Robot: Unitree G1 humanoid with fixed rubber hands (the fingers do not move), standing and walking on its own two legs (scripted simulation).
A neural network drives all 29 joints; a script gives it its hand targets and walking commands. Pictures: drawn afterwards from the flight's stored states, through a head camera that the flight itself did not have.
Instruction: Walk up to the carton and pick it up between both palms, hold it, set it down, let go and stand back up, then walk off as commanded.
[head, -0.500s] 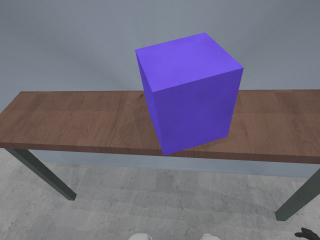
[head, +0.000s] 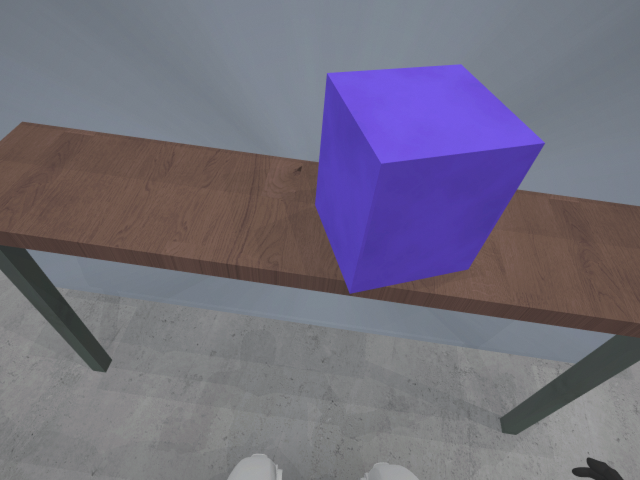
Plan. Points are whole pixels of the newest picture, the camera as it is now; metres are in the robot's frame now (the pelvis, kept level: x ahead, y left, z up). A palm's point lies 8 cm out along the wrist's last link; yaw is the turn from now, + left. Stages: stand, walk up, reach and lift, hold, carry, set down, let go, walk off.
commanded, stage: walk up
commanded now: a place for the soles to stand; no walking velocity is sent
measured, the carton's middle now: (404, 180) +0.53 -0.07 +0.09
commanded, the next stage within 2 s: none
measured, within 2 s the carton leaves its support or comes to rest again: neither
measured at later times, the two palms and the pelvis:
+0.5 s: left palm out of the picture -0.01 +0.32 -0.08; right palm out of the picture +0.10 -0.33 -0.08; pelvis -0.04 -0.02 +0.00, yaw +0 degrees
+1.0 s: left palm out of the picture +0.00 +0.31 -0.08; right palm out of the picture +0.11 -0.34 -0.08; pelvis -0.03 -0.02 +0.00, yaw +0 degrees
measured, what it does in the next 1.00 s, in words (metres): steps on the spot: right foot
